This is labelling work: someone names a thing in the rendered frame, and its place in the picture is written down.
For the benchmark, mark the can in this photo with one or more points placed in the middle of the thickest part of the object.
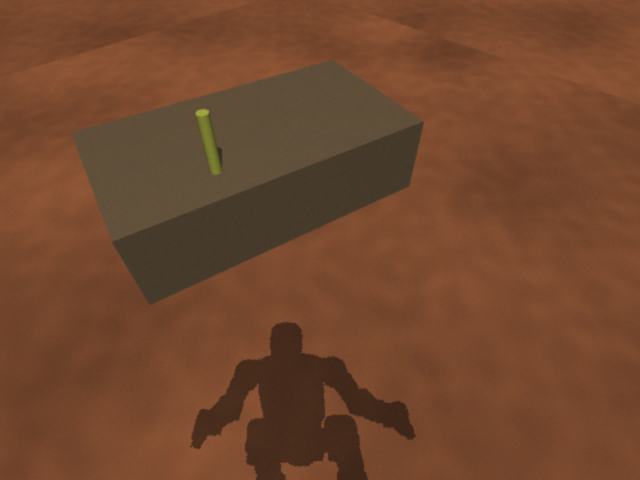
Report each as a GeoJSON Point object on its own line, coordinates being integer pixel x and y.
{"type": "Point", "coordinates": [209, 142]}

